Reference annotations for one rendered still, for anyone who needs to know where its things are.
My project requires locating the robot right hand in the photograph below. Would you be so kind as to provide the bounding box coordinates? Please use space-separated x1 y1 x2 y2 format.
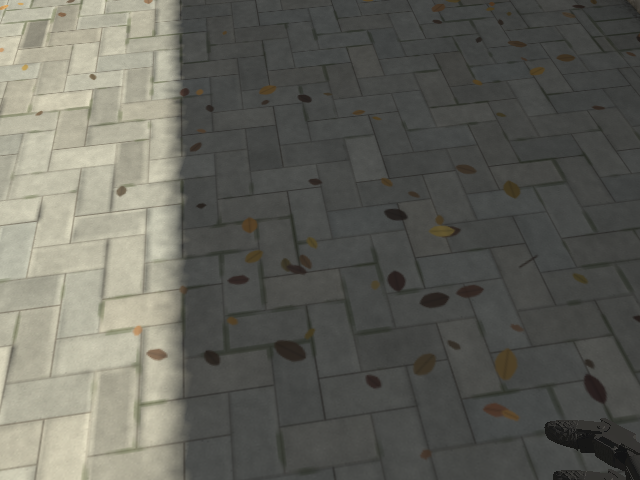
544 418 640 480

